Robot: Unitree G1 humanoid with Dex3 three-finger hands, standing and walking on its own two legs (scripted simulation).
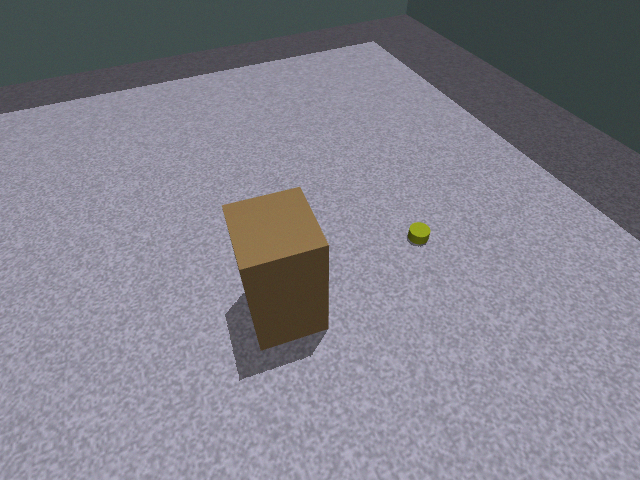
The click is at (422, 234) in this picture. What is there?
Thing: low tin
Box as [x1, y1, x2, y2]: [408, 222, 429, 243]
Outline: 411,224 408,232 409,239 415,243 425,242 429,234 428,226 420,222
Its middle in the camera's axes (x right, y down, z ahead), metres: +0.42 -0.02 +1.68
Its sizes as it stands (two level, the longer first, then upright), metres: 0.087 0.087 0.046
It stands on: the floor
